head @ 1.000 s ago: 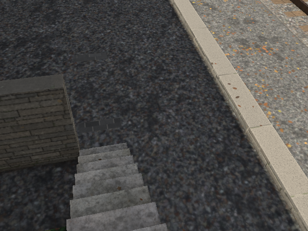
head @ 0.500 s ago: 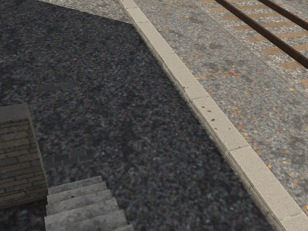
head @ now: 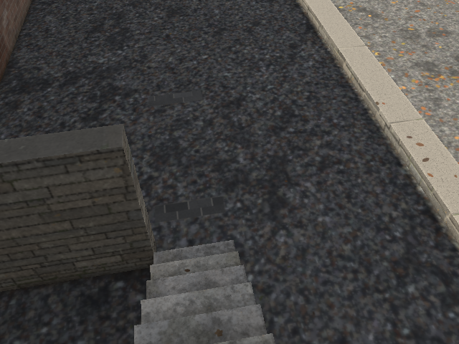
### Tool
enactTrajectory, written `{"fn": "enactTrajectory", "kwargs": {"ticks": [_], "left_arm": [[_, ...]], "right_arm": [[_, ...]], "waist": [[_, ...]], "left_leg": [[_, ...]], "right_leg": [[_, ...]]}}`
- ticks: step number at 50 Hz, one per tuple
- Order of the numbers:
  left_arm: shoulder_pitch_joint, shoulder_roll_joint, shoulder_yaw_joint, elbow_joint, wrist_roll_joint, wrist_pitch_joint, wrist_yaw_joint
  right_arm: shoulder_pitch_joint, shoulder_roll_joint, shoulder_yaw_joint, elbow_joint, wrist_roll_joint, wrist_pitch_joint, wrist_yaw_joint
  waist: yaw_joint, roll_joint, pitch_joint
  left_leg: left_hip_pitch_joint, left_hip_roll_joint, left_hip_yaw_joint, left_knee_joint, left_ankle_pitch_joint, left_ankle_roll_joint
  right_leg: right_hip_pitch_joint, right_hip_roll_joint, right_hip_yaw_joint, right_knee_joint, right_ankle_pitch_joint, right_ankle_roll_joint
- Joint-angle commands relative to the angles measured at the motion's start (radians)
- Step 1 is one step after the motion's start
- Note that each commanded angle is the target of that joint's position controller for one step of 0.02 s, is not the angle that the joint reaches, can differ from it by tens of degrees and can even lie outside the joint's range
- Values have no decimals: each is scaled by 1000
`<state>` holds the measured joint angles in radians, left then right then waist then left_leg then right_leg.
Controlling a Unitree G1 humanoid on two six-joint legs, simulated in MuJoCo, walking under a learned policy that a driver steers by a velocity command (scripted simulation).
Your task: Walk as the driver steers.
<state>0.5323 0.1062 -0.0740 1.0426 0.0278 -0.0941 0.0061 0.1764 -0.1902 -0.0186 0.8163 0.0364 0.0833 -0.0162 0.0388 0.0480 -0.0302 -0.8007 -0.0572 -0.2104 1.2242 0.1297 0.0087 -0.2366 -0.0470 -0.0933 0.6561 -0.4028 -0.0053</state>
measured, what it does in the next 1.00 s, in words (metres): goes down, turning left: left foot 0.20 m lower, then right foot 0.19 m lower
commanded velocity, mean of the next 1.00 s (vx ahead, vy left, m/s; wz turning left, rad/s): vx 0.23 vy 0.00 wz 0.38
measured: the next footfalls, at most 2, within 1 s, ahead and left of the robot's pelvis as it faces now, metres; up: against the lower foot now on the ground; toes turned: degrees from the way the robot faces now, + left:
left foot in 0.28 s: +0.21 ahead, +0.22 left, -0.20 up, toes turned +10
right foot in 0.84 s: +0.45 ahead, +0.11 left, -0.39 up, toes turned +21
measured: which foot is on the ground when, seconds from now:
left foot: up 0.00-0.26, down 0.28-0.86, up 0.88-1.00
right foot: down 0.00-0.28, up 0.30-0.82, down 0.84-1.00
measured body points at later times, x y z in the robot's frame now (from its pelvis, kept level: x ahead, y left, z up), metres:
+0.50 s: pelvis +0.20 +0.14 -0.19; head +0.21 +0.18 +0.25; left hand +0.30 +0.43 -0.31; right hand +0.24 -0.09 -0.33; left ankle +0.17 +0.21 -0.92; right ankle +0.29 -0.01 -0.75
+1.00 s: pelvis +0.36 +0.15 -0.37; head +0.36 +0.15 +0.08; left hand +0.22 +0.30 -0.53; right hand +0.52 +0.00 -0.52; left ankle +0.24 +0.28 -0.87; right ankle +0.43 +0.08 -1.11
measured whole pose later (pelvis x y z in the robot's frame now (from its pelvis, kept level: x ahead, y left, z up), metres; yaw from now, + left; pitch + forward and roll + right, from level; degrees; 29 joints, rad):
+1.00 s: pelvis +0.36 +0.15 -0.37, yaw +25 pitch +0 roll +0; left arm 0.48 0.11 -0.01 1.04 0.03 0.00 -0.07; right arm 0.24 -0.12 -0.01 0.90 0.04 0.08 -0.04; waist 0.02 0.01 -0.03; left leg -0.70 -0.14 -0.19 1.86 -0.81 -0.04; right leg -0.26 0.08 0.08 0.45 -0.21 -0.09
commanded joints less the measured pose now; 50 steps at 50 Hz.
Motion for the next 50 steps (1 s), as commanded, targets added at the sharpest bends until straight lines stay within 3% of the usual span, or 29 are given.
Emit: {"fn": "enactTrajectory", "kwargs": {"ticks": [1,5,9,11,12,13,14,15,16,17,18,19,20,22,25,26,27,30,32,37,40,42,43,44,45,46,47,49,50], "left_arm": [[94,133,38,-1,-17,-4,34],[-44,163,47,-21,-40,10,32],[-122,210,72,-53,-46,14,9],[-147,220,79,-41,-38,26,-2],[-151,216,84,-33,-40,44,-12],[-142,245,94,-13,-54,63,-2],[-143,272,106,-10,-34,69,25],[-80,246,112,-31,-18,68,48],[-27,147,97,-87,-13,44,40],[-111,204,103,-170,-34,24,35],[-283,185,97,-262,-92,14,32],[-371,192,94,-274,-108,29,49],[-415,190,92,-291,-90,51,58],[-369,265,124,-279,-66,77,53],[-396,138,101,-332,-13,123,52],[-345,137,103,-329,-17,129,49],[-360,214,135,-331,-37,128,41],[-503,176,126,-399,-13,136,25],[-533,129,118,-411,-5,134,6],[-336,158,131,-338,-23,114,-26],[-263,198,147,-296,-37,81,-45],[-59,183,163,-178,-34,65,-48],[140,173,151,-111,-5,63,-56],[127,91,107,-88,2,56,-63],[46,83,89,-84,-13,53,-70],[72,97,90,-66,-9,59,-80],[33,44,72,-81,33,69,-82],[-234,285,105,-101,-10,60,-66],[-221,188,83,-111,3,71,-67]], "right_arm": [[-36,-87,-39,-60,-1,-4,5],[-11,-31,-32,-36,-11,39,39],[-15,-95,-54,-3,-8,75,43],[76,-137,-80,53,18,75,47],[111,-144,-86,70,27,58,49],[143,-115,-79,84,10,21,57],[247,-152,-93,145,-12,-12,51],[368,-228,-99,197,-30,-47,48],[474,-308,-79,222,-36,-80,63],[475,-299,-75,200,-25,-66,61],[481,-338,-92,208,-35,-51,57],[348,-328,-84,166,-48,-48,44],[185,-235,-47,107,-50,-54,32],[137,-118,7,68,-66,-97,23],[138,-84,33,51,-36,-102,-50],[98,-127,34,25,-48,-100,-68],[196,-148,30,44,-43,-106,-75],[257,-47,51,52,-14,-105,-102],[259,-3,52,60,-30,-83,-113],[101,-6,28,-34,-35,-68,-98],[162,12,18,-31,-16,-44,-98],[261,34,18,13,-29,-41,-64],[292,82,22,45,-29,-51,-32],[392,145,25,94,-2,-60,-3],[415,92,22,92,31,-64,1],[316,35,13,82,42,-58,5],[101,5,-2,66,36,-29,-12],[163,92,41,12,-6,19,-22],[140,37,29,50,3,27,-32]], "waist": [[4,-244,174],[6,-189,175],[42,-136,182],[13,-124,130],[-15,-45,98],[-38,-7,78],[-94,105,61],[-77,322,68],[-40,544,-50],[-84,423,-228],[-118,201,-302],[-83,-45,-250],[-37,-111,-140],[-6,-80,-73],[18,0,-58],[61,7,-102],[30,14,-84],[-18,17,42],[-39,-12,35],[19,28,44],[-42,-28,110],[-68,-110,77],[-24,-251,-20],[-53,-325,-87],[-89,-274,-142],[-39,-176,-155],[11,136,-108],[-186,-161,-2],[-129,-73,38]], "left_leg": [[-172,46,-127,-315,205,4],[249,60,70,-388,351,-14],[321,106,123,-468,193,6],[413,133,145,-517,139,20],[479,114,225,-731,184,30],[555,99,266,-1021,253,45],[733,46,328,-1094,339,38],[984,156,155,-923,829,91],[1260,223,47,-498,1440,190],[1262,291,-65,-514,1381,256],[1213,407,-355,-678,609,409],[1074,457,-489,-719,206,413],[899,488,-518,-712,300,395],[713,402,-387,-641,383,282],[476,190,-209,-610,415,173],[427,194,-210,-588,474,172],[508,177,-192,-580,402,155],[489,80,-137,-523,62,97],[425,29,-121,-510,-122,97],[295,4,-214,-337,-253,142],[486,-62,-183,-145,-263,128],[319,-119,-121,65,-363,101],[51,-186,-55,387,-850,59],[-119,-238,-88,751,-1213,3],[-176,-146,-113,801,-1178,-18],[-204,-128,-75,836,-1160,-38],[-144,-116,1,818,-987,-15],[21,53,20,614,-897,-84],[104,32,67,604,-885,-85]], "right_leg": [[152,-282,270,-231,174,-175],[-189,-241,56,-110,17,-105],[-178,-296,13,87,-108,-40],[-147,-309,20,260,-121,-7],[-82,-231,-42,434,-79,24],[-10,-199,-58,610,60,39],[-65,-165,-61,879,96,45],[-447,-45,-54,1410,-487,76],[-811,31,56,1639,-582,107],[-850,10,118,1640,-544,117],[-903,23,179,1546,-399,81],[-927,-34,234,1340,-262,53],[-884,-50,258,1239,-221,50],[-816,-15,283,1031,50,28],[-609,48,195,737,359,78],[-501,57,204,762,388,87],[-572,90,218,709,483,85],[-582,86,243,341,668,75],[-412,104,238,167,789,92],[-157,39,286,-55,822,74],[-161,-24,252,-530,880,74],[195,-63,161,-581,1128,78],[500,-169,247,-323,1564,6],[653,-279,358,-49,1739,-193],[605,-352,449,-41,1620,-297],[574,-358,470,-114,1378,-318],[360,-294,464,-276,811,-230],[-6,-392,653,-288,520,-376],[-147,-303,536,-344,388,-322]]}}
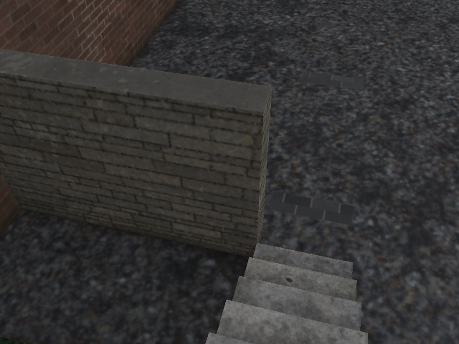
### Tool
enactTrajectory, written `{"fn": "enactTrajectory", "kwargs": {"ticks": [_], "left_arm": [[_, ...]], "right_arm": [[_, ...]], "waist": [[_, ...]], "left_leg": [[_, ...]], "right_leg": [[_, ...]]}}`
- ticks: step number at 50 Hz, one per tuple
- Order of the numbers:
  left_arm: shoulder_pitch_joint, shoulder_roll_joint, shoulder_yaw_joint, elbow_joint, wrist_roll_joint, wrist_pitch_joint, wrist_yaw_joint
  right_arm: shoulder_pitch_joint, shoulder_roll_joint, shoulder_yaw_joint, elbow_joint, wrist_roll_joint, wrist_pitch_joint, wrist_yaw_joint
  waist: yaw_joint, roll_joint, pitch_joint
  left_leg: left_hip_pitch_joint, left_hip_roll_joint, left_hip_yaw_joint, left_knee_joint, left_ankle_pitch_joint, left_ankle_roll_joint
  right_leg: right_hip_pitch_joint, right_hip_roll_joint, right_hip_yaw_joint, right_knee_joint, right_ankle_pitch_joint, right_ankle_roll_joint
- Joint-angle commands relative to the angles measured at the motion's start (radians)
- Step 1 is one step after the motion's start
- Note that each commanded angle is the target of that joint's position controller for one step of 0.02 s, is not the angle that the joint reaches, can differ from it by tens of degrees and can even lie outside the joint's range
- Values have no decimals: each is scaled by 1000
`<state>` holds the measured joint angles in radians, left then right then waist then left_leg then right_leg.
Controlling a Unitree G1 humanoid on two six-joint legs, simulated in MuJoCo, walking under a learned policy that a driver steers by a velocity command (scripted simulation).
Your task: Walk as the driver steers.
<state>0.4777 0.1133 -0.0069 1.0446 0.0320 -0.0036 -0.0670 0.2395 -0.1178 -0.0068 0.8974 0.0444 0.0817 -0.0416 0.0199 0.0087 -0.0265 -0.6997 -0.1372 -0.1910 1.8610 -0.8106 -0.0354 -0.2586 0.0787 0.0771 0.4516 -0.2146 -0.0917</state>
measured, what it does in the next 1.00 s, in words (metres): steps on the spot: left foot 0.20 m higher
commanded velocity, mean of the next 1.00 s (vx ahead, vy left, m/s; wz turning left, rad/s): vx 0.08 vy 0.00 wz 0.02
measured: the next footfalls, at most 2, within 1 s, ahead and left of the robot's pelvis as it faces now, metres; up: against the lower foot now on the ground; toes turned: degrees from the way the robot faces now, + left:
left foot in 0.16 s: -0.01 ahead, +0.20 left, +0.20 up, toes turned -3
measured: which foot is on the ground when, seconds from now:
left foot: up 0.00-0.14, down 0.16-0.82, up 0.84-1.00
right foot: down 0.00-1.00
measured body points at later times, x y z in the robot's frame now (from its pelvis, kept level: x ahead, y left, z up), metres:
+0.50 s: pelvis +0.04 +0.04 +0.02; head +0.03 +0.04 +0.47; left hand +0.04 +0.27 -0.15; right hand +0.12 -0.16 -0.13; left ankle -0.04 +0.20 -0.53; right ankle +0.03 -0.08 -0.73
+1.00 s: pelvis +0.09 +0.04 -0.02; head +0.09 +0.02 +0.43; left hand -0.03 +0.25 -0.16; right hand +0.22 -0.16 -0.17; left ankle +0.08 +0.23 -0.58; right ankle +0.02 -0.07 -0.74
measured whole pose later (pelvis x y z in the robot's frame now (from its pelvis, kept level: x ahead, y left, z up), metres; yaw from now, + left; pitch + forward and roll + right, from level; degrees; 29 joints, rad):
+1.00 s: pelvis +0.09 +0.04 -0.02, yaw -1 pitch +3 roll +4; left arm 0.55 0.15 -0.02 1.08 0.01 0.00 0.01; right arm 0.17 -0.16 0.02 0.89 0.06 0.00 -0.04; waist 0.09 -0.04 -0.06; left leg -0.79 0.01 -0.07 1.57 -0.29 0.00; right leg -0.33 -0.10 0.01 0.77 -0.51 0.00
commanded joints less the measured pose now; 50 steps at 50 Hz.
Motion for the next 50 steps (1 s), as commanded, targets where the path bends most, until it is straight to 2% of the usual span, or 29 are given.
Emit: {"fn": "enactTrajectory", "kwargs": {"ticks": [1,2,3,5,6,7,11,12,14,16,17,18,20,21,23,26,27,28,33,36,38,39,40,42,45,46,48,49,50], "left_arm": [[-108,181,19,-98,14,-8,4],[-66,185,11,-103,1,-11,16],[-3,135,-8,-90,-10,-10,34],[64,70,-33,-49,-24,4,68],[93,63,-36,-35,-17,8,74],[33,85,-35,-46,-8,14,68],[-16,135,-12,-56,-34,24,53],[-42,129,-18,-71,-23,37,62],[-46,127,-13,-68,-28,57,74],[-76,110,-12,-68,-40,82,81],[-89,94,-9,-67,-46,96,82],[-90,82,-1,-73,-43,111,81],[-40,79,0,-28,-24,130,78],[-4,54,-10,-2,-12,133,75],[20,59,-20,31,-4,127,67],[-34,107,-24,42,-3,112,62],[-31,88,-34,38,8,98,64],[-17,104,-29,55,7,85,61],[10,108,-32,93,-1,49,57],[35,139,-16,101,-8,46,58],[78,171,-1,95,-13,48,59],[109,133,-9,85,0,28,69],[149,124,-5,88,-4,17,74],[180,133,1,75,-6,-5,79],[163,139,3,37,-4,-26,78],[117,164,10,22,-11,-21,69],[74,193,18,-12,-17,-19,64],[5,136,-3,-29,-23,-4,86],[-12,124,-10,-39,-32,15,93]], "right_arm": [[62,-42,8,-9,2,42,-24],[7,-47,7,-21,-11,38,-40],[12,-53,0,-20,-2,33,-48],[54,-27,6,-20,11,22,-63],[60,-36,5,-15,15,9,-63],[38,-27,12,-29,10,-2,-53],[55,-68,17,-8,2,-24,-37],[65,-52,26,-9,2,-25,-31],[47,-53,34,-4,-11,-40,-17],[71,-38,47,14,-20,-55,-6],[66,-35,54,20,-34,-61,1],[25,-71,54,29,-44,-73,3],[-39,-31,64,22,-38,-86,14],[-42,-17,64,23,-22,-88,20],[-33,-15,61,26,-2,-89,22],[-20,-11,64,25,-2,-77,14],[-28,-13,61,21,2,-75,10],[-36,-15,59,25,2,-74,7],[-25,-4,54,34,25,-66,-5],[-15,-6,54,41,30,-51,-7],[-64,-37,40,29,46,-50,-14],[-79,-54,30,22,59,-61,-20],[-96,-55,28,13,66,-69,-21],[-110,-45,22,-12,56,-85,-20],[-102,-31,24,-54,40,-106,-9],[-114,-41,25,-67,30,-106,-4],[-136,-49,31,-102,33,-113,4],[-73,-15,44,-86,12,-91,13],[-32,-17,45,-51,-12,-74,17]], "waist": [[-64,-18,39],[-17,-12,81],[11,-23,111],[4,-180,68],[13,-199,37],[-11,-215,11],[-14,-171,32],[-16,-195,36],[-3,-150,53],[-24,-100,51],[-25,-47,74],[27,64,123],[45,29,116],[47,-1,76],[39,-11,20],[2,7,0],[2,44,5],[3,36,20],[-4,-98,-17],[-6,-77,-18],[33,-98,23],[54,-117,42],[78,-138,54],[87,-149,74],[61,-166,24],[41,-171,30],[33,-164,29],[-24,-95,94],[-20,-155,72]], "left_leg": [[104,61,107,-46,43,-22],[10,90,86,0,137,-44],[-120,68,24,-70,282,-51],[-125,75,2,-105,322,-50],[-133,78,-2,-106,301,-49],[-72,111,23,-80,123,-43],[-13,139,62,-229,66,-28],[0,132,42,-269,61,-19],[8,133,48,-345,69,7],[51,135,45,-568,182,40],[39,145,19,-782,292,75],[-72,137,-38,-876,391,111],[-160,126,-26,-816,354,106],[-148,118,12,-746,348,87],[-111,112,54,-636,292,55],[-49,127,65,-572,258,33],[-42,130,63,-587,296,27],[-53,136,61,-598,337,27],[-52,152,61,-362,8,10],[-30,153,97,-414,55,10],[-133,121,126,-279,-7,33],[-187,140,83,-322,154,30],[-258,129,90,-289,177,39],[-345,121,43,-169,277,57],[-403,141,23,-155,341,63],[-400,154,35,-157,342,53],[-391,166,75,-166,262,33],[-281,209,64,-611,534,29],[-115,187,158,-751,632,32]], "right_leg": [[-203,-347,309,-214,71,-170],[-169,-344,343,-177,41,-163],[-76,-298,299,-116,15,-148],[-20,-270,275,-48,130,-146],[24,-285,280,-28,193,-152],[3,-335,298,-36,281,-149],[-14,-330,256,-9,429,-139],[-51,-324,243,-8,360,-123],[-53,-305,202,3,358,-93],[-46,-250,101,27,346,-32],[-28,-175,0,59,286,28],[23,-120,-74,71,205,79],[146,-123,-89,43,194,99],[195,-144,-93,49,297,86],[228,-188,-85,49,448,51],[180,-232,-68,48,535,14],[165,-232,-73,50,508,15],[170,-227,-92,57,548,24],[178,-329,48,75,770,-72],[149,-320,83,38,487,-78],[162,-352,166,-2,288,-109],[191,-342,176,31,175,-119],[212,-342,189,35,124,-122],[207,-365,275,59,155,-138],[197,-408,343,96,112,-157],[150,-422,337,101,128,-157],[72,-436,337,87,61,-151],[-27,-377,238,72,-144,-98],[-127,-331,154,46,-190,-69]]}}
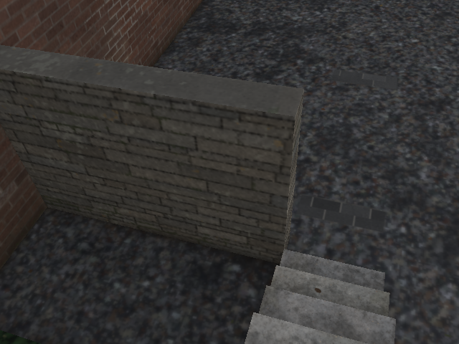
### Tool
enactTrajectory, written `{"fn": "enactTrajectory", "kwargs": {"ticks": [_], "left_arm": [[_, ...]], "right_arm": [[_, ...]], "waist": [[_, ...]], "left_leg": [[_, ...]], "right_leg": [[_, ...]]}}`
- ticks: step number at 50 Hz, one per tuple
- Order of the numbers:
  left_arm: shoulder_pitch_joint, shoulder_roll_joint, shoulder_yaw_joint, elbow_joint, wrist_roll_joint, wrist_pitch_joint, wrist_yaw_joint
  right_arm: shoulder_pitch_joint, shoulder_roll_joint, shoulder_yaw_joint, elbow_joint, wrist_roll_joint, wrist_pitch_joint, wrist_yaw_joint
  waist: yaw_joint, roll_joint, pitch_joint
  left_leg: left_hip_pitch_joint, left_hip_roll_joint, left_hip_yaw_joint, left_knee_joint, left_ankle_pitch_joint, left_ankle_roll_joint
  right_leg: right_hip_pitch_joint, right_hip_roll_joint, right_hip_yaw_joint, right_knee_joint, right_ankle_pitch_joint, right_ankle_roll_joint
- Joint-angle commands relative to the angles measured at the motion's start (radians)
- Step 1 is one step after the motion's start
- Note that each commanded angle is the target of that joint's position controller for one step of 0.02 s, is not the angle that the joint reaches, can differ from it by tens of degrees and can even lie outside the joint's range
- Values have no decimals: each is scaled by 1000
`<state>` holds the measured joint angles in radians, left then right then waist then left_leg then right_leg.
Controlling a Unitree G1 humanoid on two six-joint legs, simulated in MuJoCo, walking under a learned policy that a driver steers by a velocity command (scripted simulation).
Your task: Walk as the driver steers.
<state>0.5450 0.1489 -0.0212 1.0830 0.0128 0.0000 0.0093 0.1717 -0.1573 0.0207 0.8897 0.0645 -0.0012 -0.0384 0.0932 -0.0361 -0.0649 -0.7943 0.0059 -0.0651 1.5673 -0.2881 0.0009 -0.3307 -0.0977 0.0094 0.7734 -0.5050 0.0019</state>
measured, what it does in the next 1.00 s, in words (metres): goes down: left foot, then right foot 0.20 m lower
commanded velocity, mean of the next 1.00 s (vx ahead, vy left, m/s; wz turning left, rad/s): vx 0.47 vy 0.00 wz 0.00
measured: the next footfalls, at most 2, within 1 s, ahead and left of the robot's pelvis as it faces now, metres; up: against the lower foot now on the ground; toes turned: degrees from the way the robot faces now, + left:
left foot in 0.14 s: +0.09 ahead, +0.17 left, +0.00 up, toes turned +2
right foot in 0.60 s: +0.25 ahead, -0.12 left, -0.20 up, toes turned +1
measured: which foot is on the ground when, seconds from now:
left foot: up 0.00-0.12, down 0.14-0.60, up 0.62-0.98, down 1.00-1.00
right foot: down 0.00-0.14, up 0.16-0.58, down 0.60-1.00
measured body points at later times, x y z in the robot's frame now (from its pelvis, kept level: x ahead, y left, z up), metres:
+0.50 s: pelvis +0.14 +0.00 -0.03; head +0.14 +0.00 +0.42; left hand +0.31 +0.22 -0.14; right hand +0.01 -0.22 -0.16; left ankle +0.05 +0.16 -0.71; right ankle +0.30 -0.13 -0.73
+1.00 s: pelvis +0.32 -0.03 -0.24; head +0.29 -0.04 +0.21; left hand +0.31 +0.20 -0.39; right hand +0.38 -0.25 -0.39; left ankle +0.33 +0.09 -0.89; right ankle +0.21 -0.12 -0.89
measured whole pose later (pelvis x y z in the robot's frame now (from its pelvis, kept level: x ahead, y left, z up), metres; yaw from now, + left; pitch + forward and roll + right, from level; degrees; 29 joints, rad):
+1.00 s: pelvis +0.32 -0.03 -0.24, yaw -1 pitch +0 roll +2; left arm 0.39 0.15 -0.01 1.04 -0.02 0.01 0.03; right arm 0.33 -0.17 0.01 0.88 -0.01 -0.06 -0.03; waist -0.03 0.01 -0.09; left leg -0.57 -0.03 0.04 1.14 -0.27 0.06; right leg -0.36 0.02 0.02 1.15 -0.59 -0.08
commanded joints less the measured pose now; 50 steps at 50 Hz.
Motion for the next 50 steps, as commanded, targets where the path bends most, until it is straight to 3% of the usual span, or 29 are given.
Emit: {"fn": "enactTrajectory", "kwargs": {"ticks": [1,3,4,5,7,8,9,10,12,14,15,18,19,21,26,28,30,31,32,33,34,35,36,37,40,42,47,48,50], "left_arm": [[-94,86,-1,-106,-27,26,20],[-23,206,40,-71,-17,49,27],[11,265,66,-67,-22,46,34],[2,288,70,-59,-49,66,48],[-175,220,60,-102,-67,49,67],[-178,88,40,-158,-48,23,77],[-172,74,48,-174,-119,-41,79],[-286,129,59,-187,-151,-49,75],[-348,117,54,-201,-106,-15,62],[-264,63,38,-198,-81,31,6],[-187,52,33,-167,-64,46,-15],[-362,133,52,-202,-84,44,-24],[-406,177,58,-247,-56,54,-31],[-482,91,37,-294,-11,52,-59],[-368,132,65,-220,-46,88,-63],[-196,149,94,-145,-57,90,-61],[15,180,119,-73,-32,70,-72],[67,198,102,-54,0,43,-75],[-5,227,94,-71,-7,15,-67],[-9,208,99,-56,-24,8,-69],[10,214,99,-35,-10,1,-71],[-8,290,110,-25,-14,-20,-75],[-174,152,58,-83,16,-38,-82],[-275,94,29,-111,35,-45,-68],[-197,141,15,-57,26,-23,-11],[-159,180,23,-49,31,-22,5],[-217,184,37,-109,-30,5,26],[-307,183,38,-138,-31,1,25],[-538,207,58,-192,-55,-29,37]], "right_arm": [[10,-8,9,-52,-30,13,12],[-16,26,17,-62,-24,-7,36],[50,11,8,-26,-37,-11,48],[66,9,6,-46,-19,-19,46],[372,-108,-46,57,-44,-34,44],[551,-209,-58,109,-57,-49,58],[658,-239,-70,118,-58,-78,60],[654,-212,-67,137,-48,-95,54],[466,-70,-24,109,-48,-87,41],[256,91,50,59,-76,-64,24],[179,25,43,42,-92,-66,13],[377,-100,15,86,-54,-105,-13],[329,-93,17,64,-53,-101,-30],[371,-118,14,95,-30,-95,-38],[346,-138,-5,84,-47,-80,-7],[331,-126,-16,100,-55,-67,17],[285,-142,-38,95,-35,-66,29],[341,-72,-31,95,-33,-66,26],[441,-44,-26,67,-15,-83,33],[456,-83,-29,75,-11,-91,34],[405,-104,-28,48,-1,-93,19],[329,-74,-11,-8,8,-88,2],[212,-116,-17,-32,12,-73,-22],[166,-151,-27,-46,-7,-55,-45],[273,-68,-15,-24,-52,-18,-33],[285,-64,-23,18,-53,-16,-1],[217,-68,-25,-34,-67,-37,12],[297,-86,-30,-20,-62,-48,8],[802,-97,-44,126,-96,-72,11]], "waist": [[-78,-62,159],[-52,-107,161],[-62,-147,121],[-74,-225,141],[-258,-40,86],[-221,320,41],[-244,292,-7],[-252,256,73],[-148,80,127],[4,37,85],[51,113,76],[-73,217,180],[-61,219,204],[-122,191,115],[-126,148,159],[-48,152,79],[79,50,90],[77,-250,101],[-72,-445,54],[-91,-338,-7],[-98,-204,-19],[-122,-178,-44],[-148,-28,121],[-177,-9,165],[-225,-84,139],[-218,-57,73],[-180,-85,130],[-231,-99,115],[-509,13,29]], "left_leg": [[59,-4,95,-527,90,-6],[296,-73,261,-712,-152,-13],[448,-91,305,-644,-5,-5],[382,-76,255,-915,-129,21],[641,-2,96,-1074,215,95],[869,282,-398,-1090,637,272],[1002,463,-724,-1200,509,412],[1007,452,-647,-1215,233,428],[780,391,-455,-1165,189,353],[446,284,-269,-1160,55,273],[313,243,-186,-1162,90,254],[548,254,-206,-1145,-126,231],[457,200,-110,-1120,-198,183],[356,132,4,-1017,-150,134],[254,159,-27,-683,-427,100],[278,153,-36,-398,-398,83],[194,33,23,78,-205,43],[-42,-119,14,515,-563,19],[-263,-79,-75,511,-496,38],[-330,-55,-114,511,-431,40],[-341,-47,-113,538,-381,45],[-413,-7,-89,554,-399,38],[-427,30,-236,240,-136,38],[-326,32,-216,189,-98,19],[-76,15,-77,-68,68,-31],[104,-2,3,-59,262,-4],[137,-45,121,-288,68,30],[288,-49,166,-406,31,30],[810,-66,161,-779,229,116]], "right_leg": [[-95,-83,108,-280,191,-130],[-95,-57,97,-297,314,-143],[-130,-84,99,-267,379,-172],[-9,-75,100,-251,326,-165],[-108,-9,78,173,513,-136],[-467,237,112,694,-57,-57],[-716,336,351,816,-89,-44],[-884,283,352,884,-21,-44],[-793,203,323,810,167,-42],[-468,151,206,647,301,-34],[-315,166,120,614,428,-22],[-567,158,193,461,609,0],[-458,139,200,161,721,4],[-126,157,49,-162,946,14],[46,112,26,-244,1008,19],[213,57,24,-292,1027,-8],[408,42,8,-467,916,-55],[481,-48,77,-317,1343,-99],[547,-150,198,-58,1720,-151],[538,-204,276,-56,1521,-202],[433,-247,377,-109,1212,-259],[370,-373,644,-215,798,-392],[141,-353,639,-238,647,-330],[-32,-310,607,-235,607,-285],[-224,-170,380,-215,638,-244],[-265,-104,329,-155,576,-230],[-138,-56,237,-6,796,-210],[-185,-37,193,73,993,-199],[-443,102,122,666,1061,-159]]}}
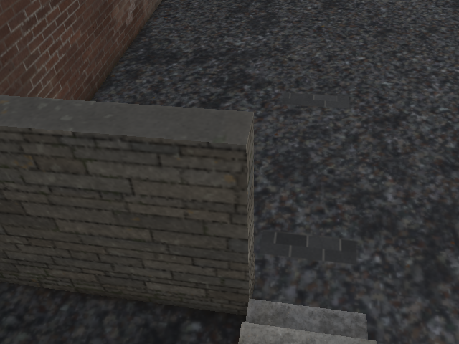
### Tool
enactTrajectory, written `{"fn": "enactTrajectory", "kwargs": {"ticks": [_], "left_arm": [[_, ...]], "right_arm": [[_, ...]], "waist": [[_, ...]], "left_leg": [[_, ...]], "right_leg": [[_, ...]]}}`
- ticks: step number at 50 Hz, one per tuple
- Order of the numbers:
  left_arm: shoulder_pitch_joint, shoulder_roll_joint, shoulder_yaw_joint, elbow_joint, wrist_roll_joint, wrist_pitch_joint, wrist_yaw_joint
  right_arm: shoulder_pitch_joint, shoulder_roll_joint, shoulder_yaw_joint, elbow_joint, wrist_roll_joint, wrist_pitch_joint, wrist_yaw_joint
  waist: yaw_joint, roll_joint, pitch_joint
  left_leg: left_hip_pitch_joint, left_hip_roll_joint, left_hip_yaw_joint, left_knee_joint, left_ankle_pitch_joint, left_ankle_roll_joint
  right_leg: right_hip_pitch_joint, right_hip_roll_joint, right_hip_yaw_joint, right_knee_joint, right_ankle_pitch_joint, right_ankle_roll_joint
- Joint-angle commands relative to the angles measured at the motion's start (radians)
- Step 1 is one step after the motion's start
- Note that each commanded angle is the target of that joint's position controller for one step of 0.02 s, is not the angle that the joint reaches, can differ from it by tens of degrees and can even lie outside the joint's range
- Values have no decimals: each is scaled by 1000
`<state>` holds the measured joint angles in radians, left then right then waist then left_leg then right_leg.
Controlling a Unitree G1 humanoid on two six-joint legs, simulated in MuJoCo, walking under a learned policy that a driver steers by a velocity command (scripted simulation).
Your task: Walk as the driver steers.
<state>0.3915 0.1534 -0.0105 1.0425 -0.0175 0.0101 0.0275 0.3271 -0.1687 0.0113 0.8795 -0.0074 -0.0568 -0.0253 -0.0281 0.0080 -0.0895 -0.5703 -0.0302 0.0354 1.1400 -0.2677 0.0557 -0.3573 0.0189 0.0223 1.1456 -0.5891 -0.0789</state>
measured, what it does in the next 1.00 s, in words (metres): goes down: right foot 0.20 m lower, then left foot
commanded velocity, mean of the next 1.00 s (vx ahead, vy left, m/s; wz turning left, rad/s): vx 0.50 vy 0.00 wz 0.00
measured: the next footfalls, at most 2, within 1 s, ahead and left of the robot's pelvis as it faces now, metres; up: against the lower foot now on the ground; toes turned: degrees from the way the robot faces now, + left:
right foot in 0.38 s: +0.18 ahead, -0.14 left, -0.19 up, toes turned +2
left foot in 0.74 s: +0.25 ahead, +0.09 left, -0.19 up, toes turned -1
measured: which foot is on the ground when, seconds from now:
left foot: down 0.00-0.36, up 0.38-0.72, down 0.74-1.00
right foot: down 0.00-0.00, up 0.02-0.36, down 0.38-0.78, up 0.80-1.00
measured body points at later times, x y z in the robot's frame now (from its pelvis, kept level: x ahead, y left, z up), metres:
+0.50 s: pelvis +0.15 -0.06 -0.15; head +0.14 -0.07 +0.30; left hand +0.12 +0.17 -0.30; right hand +0.21 -0.31 -0.30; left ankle +0.13 +0.11 -0.66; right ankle +0.14 -0.14 -0.86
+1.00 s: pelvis +0.28 -0.06 -0.18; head +0.29 -0.06 +0.27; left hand +0.50 +0.16 -0.27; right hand +0.14 -0.26 -0.32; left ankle +0.21 +0.09 -0.86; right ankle +0.45 -0.21 -0.84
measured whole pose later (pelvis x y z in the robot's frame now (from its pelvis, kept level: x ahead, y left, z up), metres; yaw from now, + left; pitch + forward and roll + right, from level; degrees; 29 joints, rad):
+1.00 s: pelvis +0.28 -0.06 -0.18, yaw +1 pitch +0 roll +0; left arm 0.00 0.21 0.00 0.77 -0.03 0.03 -0.02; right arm 0.66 -0.13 0.06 1.00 0.03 -0.07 -0.06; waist -0.07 0.00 0.00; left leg -0.33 0.01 -0.06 0.97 -0.65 0.01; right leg -0.74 0.06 0.17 0.95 0.23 0.02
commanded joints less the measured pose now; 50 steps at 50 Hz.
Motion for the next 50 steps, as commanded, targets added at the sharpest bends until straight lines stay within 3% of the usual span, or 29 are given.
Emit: {"fn": "enactTrajectory", "kwargs": {"ticks": [1,2,4,6,8,11,13,17,19,20,21,22,23,24,26,28,30,31,35,37,38,39,40,41,42,44,46,48,50], "left_arm": [[-321,37,21,-213,-86,-73,28],[-221,62,24,-195,-102,-100,21],[-241,40,17,-199,-91,-64,20],[-215,67,20,-213,-65,5,2],[-218,98,23,-212,-48,43,-38],[-306,27,3,-306,14,28,-74],[-262,63,25,-296,21,39,-75],[-27,112,69,-189,1,65,-61],[170,130,86,-125,14,51,-66],[213,103,53,-95,31,25,-66],[130,147,56,-89,4,-10,-66],[151,164,68,-61,-5,-22,-72],[159,83,45,-59,56,-41,-83],[35,175,56,-82,76,-57,-82],[-93,67,-5,-115,90,-46,-57],[-50,117,2,-76,44,-26,-25],[-11,164,11,-59,54,-28,-12],[0,169,13,-54,26,-24,-6],[-34,171,24,-95,1,-7,8],[-188,177,32,-162,-6,-4,16],[-302,177,33,-203,-11,-17,26],[-288,72,28,-244,-76,-45,38],[-162,76,29,-204,-65,-80,37],[-184,50,23,-232,-100,-81,25],[-250,23,8,-242,-106,-62,21],[-220,91,24,-219,-80,6,9],[-226,133,28,-219,-51,42,-30],[-261,33,-4,-268,4,38,-61],[-280,30,3,-286,10,26,-75]], "right_arm": [[629,-148,-19,105,-32,-51,10],[551,-87,6,96,-39,-76,40],[404,-111,1,103,3,-75,36],[123,-33,41,33,-10,-56,14],[134,-15,50,21,7,-65,-24],[197,-69,40,56,31,-46,-62],[166,-124,13,58,35,-38,-53],[153,-69,-5,66,27,-4,-3],[123,-80,-28,56,52,-2,0],[199,-26,-24,50,54,-5,4],[313,-14,-19,24,50,-25,13],[306,-46,-19,16,47,-34,14],[260,-68,-17,30,60,-35,11],[193,-56,-9,-14,65,-20,-15],[17,-126,-28,-66,49,23,-51],[80,-53,-5,-68,8,53,-39],[125,-63,-17,-17,24,51,-16],[119,-59,-16,-21,22,47,-9],[34,-62,-14,-66,1,26,-6],[238,-100,-31,-18,18,6,-9],[483,-106,-43,50,4,-6,-7],[539,-214,-52,37,-11,-28,3],[475,-93,-3,35,-14,-42,33],[464,-107,-10,52,-16,-45,45],[393,-129,-17,64,-1,-50,40],[151,-45,22,6,-16,-42,30],[85,-27,37,-33,7,-46,-20],[130,-78,29,-3,50,-40,-54],[161,-126,9,25,47,-35,-61]], "waist": [[-259,435,159],[-118,227,199],[19,-84,201],[136,-54,182],[116,-16,186],[56,61,93],[54,160,74],[123,115,70],[215,-29,137],[150,-226,118],[-13,-363,83],[-16,-262,26],[8,-113,33],[-41,-173,31],[-77,13,204],[-109,-66,151],[-102,-64,123],[-95,-63,127],[-41,-129,144],[-150,-156,113],[-294,-93,73],[-244,350,102],[-101,210,141],[-34,124,134],[10,11,199],[110,-26,187],[121,-11,214],[111,42,143],[72,145,88]], "left_leg": [[505,301,-683,-627,636,298],[486,378,-934,-667,689,364],[365,354,-805,-584,264,355],[58,279,-613,-540,3,269],[-87,159,-432,-518,-243,207],[-153,65,-248,-447,-306,115],[-128,60,-185,-325,-357,77],[5,54,-158,118,-335,42],[-139,-91,-136,694,-269,-4],[-424,-150,-156,967,-497,4],[-585,-91,-213,930,-405,29],[-646,-50,-215,944,-376,22],[-642,-28,-318,767,-160,36],[-632,40,-296,660,-131,-5],[-482,37,-304,495,-32,-97],[-271,72,-171,315,42,-110],[-163,34,-124,422,164,-87],[-144,24,-88,386,167,-63],[-108,12,-14,143,15,-46],[249,-44,108,-161,-14,-40],[517,-48,86,-340,163,-10],[534,273,-605,-591,455,246],[560,361,-778,-584,823,300],[574,400,-820,-620,428,343],[427,391,-835,-638,171,346],[165,313,-629,-568,-34,265],[-62,187,-399,-530,-286,187],[-162,111,-279,-513,-327,120],[-142,95,-204,-430,-315,70]], "right_leg": [[-637,304,251,746,109,14],[-770,279,449,617,33,-4],[-745,176,354,483,117,35],[-526,87,229,338,325,75],[-376,69,155,109,650,104],[24,64,8,-398,939,114],[150,72,-16,-469,1051,129],[264,-14,-41,-702,1081,122],[396,-92,21,-919,1007,24],[522,-198,127,-605,1483,-29],[553,-294,260,-435,1724,-121],[533,-355,346,-457,1469,-208],[376,-344,328,-482,1101,-181],[252,-467,596,-601,760,-271],[-134,-407,557,-657,704,-239],[-211,-268,420,-627,672,-195],[-250,-223,378,-577,586,-181],[-249,-195,342,-531,518,-165],[-114,-165,277,-411,727,-151],[-201,-96,147,-226,1085,-132],[-335,-12,127,86,1177,-107],[-563,260,199,659,494,21],[-735,284,435,606,72,2],[-834,232,444,547,63,19],[-821,161,365,440,105,26],[-619,83,268,303,309,65],[-437,69,187,73,662,99],[-97,36,49,-256,975,106],[114,55,6,-382,1067,112]]}}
